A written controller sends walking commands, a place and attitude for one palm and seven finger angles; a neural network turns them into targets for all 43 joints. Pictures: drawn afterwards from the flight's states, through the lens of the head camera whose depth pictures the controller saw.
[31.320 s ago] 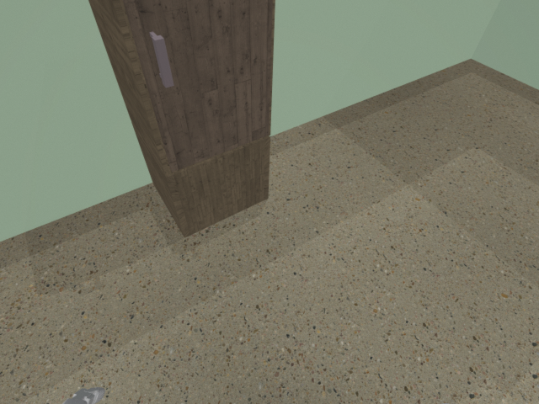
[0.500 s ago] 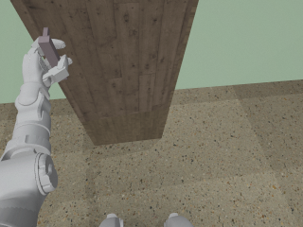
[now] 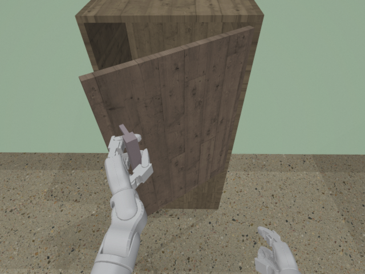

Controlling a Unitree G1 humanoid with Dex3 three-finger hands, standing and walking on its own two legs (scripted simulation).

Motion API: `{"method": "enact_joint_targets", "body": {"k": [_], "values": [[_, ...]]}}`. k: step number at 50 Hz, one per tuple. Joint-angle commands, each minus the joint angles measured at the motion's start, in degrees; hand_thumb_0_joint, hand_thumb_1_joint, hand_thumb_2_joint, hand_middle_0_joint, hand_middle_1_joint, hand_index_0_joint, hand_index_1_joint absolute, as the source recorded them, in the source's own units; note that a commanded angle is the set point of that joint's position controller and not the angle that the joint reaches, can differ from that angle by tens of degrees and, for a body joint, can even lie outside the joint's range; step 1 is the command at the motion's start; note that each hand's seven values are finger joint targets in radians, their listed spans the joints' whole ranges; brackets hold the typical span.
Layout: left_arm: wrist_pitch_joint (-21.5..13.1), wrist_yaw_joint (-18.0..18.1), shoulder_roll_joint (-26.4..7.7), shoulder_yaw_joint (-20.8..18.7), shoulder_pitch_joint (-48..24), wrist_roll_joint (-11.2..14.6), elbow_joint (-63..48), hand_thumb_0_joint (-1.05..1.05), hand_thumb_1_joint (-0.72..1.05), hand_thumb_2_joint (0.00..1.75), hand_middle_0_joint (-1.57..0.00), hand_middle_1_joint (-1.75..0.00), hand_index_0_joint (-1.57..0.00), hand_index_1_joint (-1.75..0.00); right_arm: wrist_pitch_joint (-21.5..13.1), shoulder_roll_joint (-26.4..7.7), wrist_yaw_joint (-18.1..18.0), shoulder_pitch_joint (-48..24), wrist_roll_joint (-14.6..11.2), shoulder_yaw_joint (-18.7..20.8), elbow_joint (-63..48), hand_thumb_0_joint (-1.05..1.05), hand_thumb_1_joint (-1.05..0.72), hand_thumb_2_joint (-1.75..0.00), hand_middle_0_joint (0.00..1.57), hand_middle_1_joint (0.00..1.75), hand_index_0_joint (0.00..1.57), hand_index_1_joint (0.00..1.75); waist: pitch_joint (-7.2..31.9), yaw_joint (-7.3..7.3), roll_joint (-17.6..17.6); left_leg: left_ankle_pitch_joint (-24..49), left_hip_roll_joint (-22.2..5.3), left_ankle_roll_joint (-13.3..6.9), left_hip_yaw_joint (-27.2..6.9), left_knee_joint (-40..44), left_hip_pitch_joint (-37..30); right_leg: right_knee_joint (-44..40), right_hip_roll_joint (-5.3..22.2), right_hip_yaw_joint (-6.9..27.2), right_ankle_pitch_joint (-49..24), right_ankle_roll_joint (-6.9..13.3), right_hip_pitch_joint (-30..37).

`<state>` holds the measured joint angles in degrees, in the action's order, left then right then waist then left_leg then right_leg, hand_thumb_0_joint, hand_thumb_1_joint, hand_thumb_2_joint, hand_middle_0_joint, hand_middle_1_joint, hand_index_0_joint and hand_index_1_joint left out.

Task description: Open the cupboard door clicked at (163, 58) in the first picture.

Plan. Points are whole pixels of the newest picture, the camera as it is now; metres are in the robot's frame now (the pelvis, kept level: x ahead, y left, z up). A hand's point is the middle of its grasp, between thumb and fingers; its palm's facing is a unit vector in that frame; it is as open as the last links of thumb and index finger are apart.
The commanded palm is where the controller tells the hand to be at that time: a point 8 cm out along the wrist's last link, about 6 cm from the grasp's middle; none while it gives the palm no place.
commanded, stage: pull the door open along its arc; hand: left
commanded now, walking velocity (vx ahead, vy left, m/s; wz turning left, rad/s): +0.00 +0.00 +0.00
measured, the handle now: (131, 150) +0.37 +0.13 +0.09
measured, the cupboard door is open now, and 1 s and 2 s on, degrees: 34 39 41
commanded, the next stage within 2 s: open thumb and fingers to let go in 0.20 s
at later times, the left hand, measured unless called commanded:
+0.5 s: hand (160, 176) +0.30 +0.06 +0.09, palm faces +0.43 -0.90 -0.02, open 6.6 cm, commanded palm +0.25 +0.10 +0.08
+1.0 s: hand (158, 173) +0.31 +0.06 +0.09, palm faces +0.39 -0.92 -0.01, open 14.4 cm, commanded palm +0.26 +0.10 +0.08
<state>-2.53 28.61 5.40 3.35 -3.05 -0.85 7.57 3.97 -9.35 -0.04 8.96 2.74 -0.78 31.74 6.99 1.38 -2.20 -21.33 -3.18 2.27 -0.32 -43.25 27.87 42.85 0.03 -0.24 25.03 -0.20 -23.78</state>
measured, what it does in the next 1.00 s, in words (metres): stands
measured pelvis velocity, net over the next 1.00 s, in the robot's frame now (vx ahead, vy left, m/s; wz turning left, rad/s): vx -0.03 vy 0.00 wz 0.04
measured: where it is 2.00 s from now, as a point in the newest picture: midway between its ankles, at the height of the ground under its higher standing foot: outside the picture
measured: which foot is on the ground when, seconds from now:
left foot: down 0.00-1.00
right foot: down 0.00-1.00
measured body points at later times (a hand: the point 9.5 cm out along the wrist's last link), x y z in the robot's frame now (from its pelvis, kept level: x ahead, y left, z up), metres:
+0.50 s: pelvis -0.01 -0.03 +0.00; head -0.01 -0.05 +0.45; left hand +0.27 +0.11 +0.09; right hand +0.15 -0.25 -0.12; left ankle +0.00 +0.14 -0.71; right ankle -0.03 -0.12 -0.71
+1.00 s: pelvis -0.03 +0.00 -0.01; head -0.03 -0.01 +0.44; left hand +0.28 +0.11 +0.09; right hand +0.15 -0.21 -0.11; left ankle +0.00 +0.14 -0.71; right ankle -0.04 -0.12 -0.71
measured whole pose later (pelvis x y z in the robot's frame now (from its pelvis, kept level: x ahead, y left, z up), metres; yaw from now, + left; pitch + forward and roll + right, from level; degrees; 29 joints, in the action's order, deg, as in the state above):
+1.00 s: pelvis -0.03 +0.00 -0.01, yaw +2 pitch +4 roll -1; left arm -3.4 36.8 7.7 11.0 -9.8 -4.4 14.1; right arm 2.7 -9.5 -1.3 8.9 3.5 0.6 37.6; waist 4.4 0.5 -2.3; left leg -20.0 -2.2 2.4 -2.7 -46.6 30.8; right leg 46.6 0.7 -2.4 24.8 0.1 -25.8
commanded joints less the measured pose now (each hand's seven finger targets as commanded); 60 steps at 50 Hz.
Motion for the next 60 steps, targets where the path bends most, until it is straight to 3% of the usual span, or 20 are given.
{"method": "enact_joint_targets", "body": {"k": [1,3,4,7,9,13,14,15,18,25,30,33,35,37,39,45,49,55,60], "values": [[-3.11,4.77,-3.81,-2.37,-6.03,-3.35,-17.05,0.0,0.9,0.9,-0.4,-1.35,-0.4,-1.35,-0.23,-5.7,-1.27,-2.99,0.85,2.39,-6.97,0.0,-0.9,-0.9,0.2,0.3,0.2,0.3,9.77,-2.26,5.49,17.65,3.07,-1.84,2.59,3.77,-8.26,-6.77,-0.18,-2.1,-27.84,0.52,6.62],[-3.05,4.34,-2.19,-0.24,-4.14,-3.38,-18.39,0.0,0.9,0.9,-0.4,-1.35,-0.4,-1.35,0.07,-5.39,-1.3,-3.97,0.86,2.42,-7.13,0.0,-0.9,-0.9,0.2,0.3,0.2,0.3,9.2,-2.2,4.58,17.52,3.19,-1.74,2.65,3.51,-8.69,-7.02,0.17,-1.83,-29.1,0.4,6.79],[-3.02,4.24,-1.71,0.56,-2.97,-3.68,-17.75,0.0,0.9,0.9,-0.4,-1.35,-0.4,-1.35,0.25,-5.29,-1.35,-3.92,0.84,2.39,-6.93,0.0,-0.9,-0.9,0.2,0.3,0.2,0.3,7.92,-1.89,6.75,17.29,3.01,-1.82,2.29,3.54,-8.75,-7.66,0.16,-1.82,-28.68,0.38,6.75],[-2.91,4.23,0.04,3.09,-1.99,-3.79,-20.08,0.0,0.9,0.9,-0.4,-1.35,-0.4,-1.35,0.26,-5.02,-1.39,-5.19,0.89,2.24,-7.26,0.0,-0.9,-0.9,0.2,0.3,0.2,0.3,7.77,-1.9,5.41,16.65,3.36,-1.85,2.18,3.1,-8.78,-7.46,0.75,-1.24,-30.03,0.13,6.69],[-2.45,4.53,2.83,6.27,-1.2,-4.23,-19.8,0.0,0.9,0.9,-0.4,-1.35,-0.4,-1.35,-0.1,-4.99,-1.15,-5.53,0.86,2.27,-7.21,0.0,-0.9,-0.9,0.2,0.3,0.2,0.3,6.47,-1.41,6.33,16.1,3.32,-1.96,1.79,2.62,-8.97,-8.06,0.88,-1.27,-29.14,0.1,5.91],[-1.81,5.52,7.52,11.1,-1.28,-4.18,-20.06,0.0,0.9,0.9,-0.4,-1.35,-0.4,-1.35,-1.39,-4.97,-0.62,-5.98,0.82,2.46,-6.83,0.0,-0.9,-0.9,0.2,0.3,0.2,0.3,7.63,-0.95,6.42,15.52,3.63,-1.95,1.25,1.63,-8.87,-7.22,1.29,-1.47,-29.89,-0.05,5.24],[-1.85,5.77,6.28,10.53,-3.9,-4.33,-19.76,0.0,0.9,0.9,-0.4,-1.35,-0.4,-1.35,-1.62,-5.18,-0.66,-5.65,0.7,2.54,-6.26,0.0,-0.9,-0.9,0.2,0.3,0.2,0.3,7.09,-0.25,8.25,15.43,3.44,-2.05,0.87,1.47,-8.55,-7.39,1.23,-1.52,-29.04,-0.02,4.62],[-2.34,6.44,3.26,7.95,-11.03,-4.17,-19.51,0.0,0.9,0.9,-0.4,-1.35,-0.4,-1.35,-1.61,-5.57,-1.15,-6.27,0.77,2.61,-5.08,0.0,-0.9,-0.9,0.2,0.3,0.2,0.3,7.32,0.06,7.64,14.35,3.65,-2.12,0.76,1.2,-7.83,-7.04,1.54,-0.96,-28.02,-0.26,3.31],[-2.76,6.27,3.69,7.13,-8.85,-3.85,-16.76,0.0,0.69,0.81,-0.38,-1.33,-0.38,-1.33,-1.98,-5.32,-1.61,-5.82,1.01,2.77,-4.57,0.0,-0.9,-0.9,0.2,0.3,0.2,0.3,9.4,-1.14,8.08,14.26,4.05,-2.1,0.94,1.1,-7.23,-6.88,1.82,-0.48,-28.34,-0.38,4.43],[-4.41,4.53,3.85,7.54,-10.93,-3.46,-15.44,0.0,0.2,0.6,-0.35,-1.27,-0.35,-1.27,-2.97,-5.54,-1.74,-4.97,0.69,3.08,-4.11,0.0,-0.9,-0.9,0.2,0.3,0.2,0.3,10.18,-1.23,9.04,14.41,3.93,-2.33,0.87,1.65,-7.6,-6.62,1.61,-0.78,-27.56,-0.36,4.33],[-5.34,4.41,3.15,6.58,-15.43,-3.46,-12.3,0.0,-0.15,0.45,-0.32,-1.24,-0.32,-1.24,-3.62,-5.53,-2.27,-5.9,0.84,2.93,-3.16,0.0,-0.9,-0.9,0.2,0.3,0.2,0.3,7.76,-0.78,8.11,11.33,3.96,-2.4,1.02,1.52,-7.31,-8.25,1.49,-0.44,-19.75,-0.05,1.39],[-5.75,4.99,2.55,5.32,-18.85,-3.48,-9.92,0.0,-0.36,0.36,-0.31,-1.22,-0.31,-1.22,-3.85,-5.47,-2.58,-6.0,1.02,2.8,-2.43,0.0,-0.9,-0.9,0.2,0.3,0.2,0.3,8.1,-0.82,8.75,10.07,4.06,-2.39,0.81,1.59,-6.71,-8.49,1.33,-0.34,-16.36,0.17,0.68],[-5.87,5.12,3.4,5.83,-18.3,-3.74,-9.25,0.0,-0.5,0.3,-0.3,-1.2,-0.3,-1.2,-3.97,-5.33,-2.43,-6.18,0.98,2.94,-2.47,0.0,-0.9,-0.9,0.2,0.3,0.2,0.3,8.78,-1.13,6.82,10.88,3.91,-2.33,1.0,1.85,-7.44,-7.82,0.95,-1.0,-16.54,0.59,0.54],[-5.81,5.54,5.09,7.35,-19.69,-4.29,-8.77,0.0,-0.5,0.3,-0.3,-1.2,-0.3,-1.2,-4.08,-5.36,-2.1,-5.87,0.97,3.02,-2.52,0.0,-0.9,-0.9,0.2,0.3,0.2,0.3,9.31,-0.73,6.27,11.43,3.74,-2.29,0.99,1.6,-7.6,-6.78,0.53,-1.78,-16.65,0.88,-0.23],[-5.52,5.97,5.18,7.43,-18.2,-4.62,-8.06,0.0,-0.5,0.3,-0.28,-1.1,-0.28,-1.1,-4.13,-5.49,-1.76,-5.44,0.91,3.18,-2.85,0.0,-0.9,-0.9,0.2,0.3,0.2,0.3,9.71,-1.15,7.11,11.84,3.59,-2.18,0.78,1.78,-7.3,-6.47,0.17,-2.3,-16.77,1.1,0.31],[-4.51,8.05,6.92,8.72,-24.0,-5.11,-6.26,0.0,-0.5,0.3,-0.23,-0.8,-0.23,-0.8,-3.81,-5.41,-1.64,-6.19,0.88,2.88,-2.54,0.0,-0.9,-0.9,0.2,0.3,0.2,0.3,8.52,-0.21,5.9,9.06,3.25,-2.02,0.18,1.97,-6.63,-5.95,-0.32,-3.31,-11.16,1.45,-2.61],[-3.64,8.98,6.19,7.58,-23.8,-5.29,-4.98,0.0,-0.5,0.3,-0.2,-0.6,-0.2,-0.6,-3.28,-5.33,-1.66,-6.43,0.88,2.89,-2.42,0.0,-0.9,-0.9,0.2,0.3,0.2,0.3,9.38,-1.0,5.09,9.07,3.25,-1.85,0.2,2.3,-6.47,-5.95,-0.7,-3.51,-10.55,1.9,-1.94],[-2.8,10.15,9.43,9.96,-27.58,-5.7,-3.09,0.0,-0.5,0.3,-0.15,-0.3,-0.15,-0.3,-3.37,-5.18,-1.38,-6.91,0.86,2.63,-2.0,0.0,-0.9,-0.9,0.2,0.3,0.2,0.3,8.42,0.02,4.78,6.81,3.07,-1.72,-0.44,2.37,-5.61,-4.81,-0.91,-4.39,-8.12,2.01,-4.26],[-2.45,10.95,9.49,10.11,-31.3,-6.04,-1.64,0.0,-0.5,0.3,-0.15,-0.3,-0.15,-0.3,-3.28,-5.13,-1.52,-6.87,0.79,2.55,-1.22,0.0,-0.9,-0.9,0.2,0.3,0.2,0.3,9.65,0.31,4.59,4.94,3.21,-1.59,-1.01,2.55,-5.05,-3.97,-1.01,-4.64,-6.61,2.24,-4.94]]}}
